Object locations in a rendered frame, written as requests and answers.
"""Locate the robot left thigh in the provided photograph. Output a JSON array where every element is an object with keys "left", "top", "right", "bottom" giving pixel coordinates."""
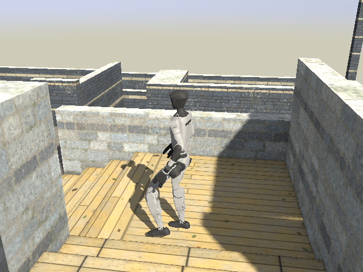
[{"left": 146, "top": 163, "right": 182, "bottom": 199}]

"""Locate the robot left hand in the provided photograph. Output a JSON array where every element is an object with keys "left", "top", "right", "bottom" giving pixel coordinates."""
[{"left": 153, "top": 172, "right": 167, "bottom": 188}]

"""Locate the right robot upper arm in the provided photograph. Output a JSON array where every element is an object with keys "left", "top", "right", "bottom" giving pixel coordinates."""
[{"left": 186, "top": 110, "right": 195, "bottom": 136}]

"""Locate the robot right hand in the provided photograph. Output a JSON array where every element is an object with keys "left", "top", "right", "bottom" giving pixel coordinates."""
[{"left": 163, "top": 143, "right": 174, "bottom": 158}]

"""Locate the left robot upper arm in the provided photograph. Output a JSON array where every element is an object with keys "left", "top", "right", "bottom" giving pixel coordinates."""
[{"left": 169, "top": 117, "right": 184, "bottom": 151}]

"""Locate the left robot forearm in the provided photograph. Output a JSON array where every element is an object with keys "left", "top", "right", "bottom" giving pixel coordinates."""
[{"left": 162, "top": 145, "right": 182, "bottom": 175}]

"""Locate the right robot shin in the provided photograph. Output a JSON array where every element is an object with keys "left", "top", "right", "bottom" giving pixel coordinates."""
[{"left": 172, "top": 190, "right": 185, "bottom": 224}]

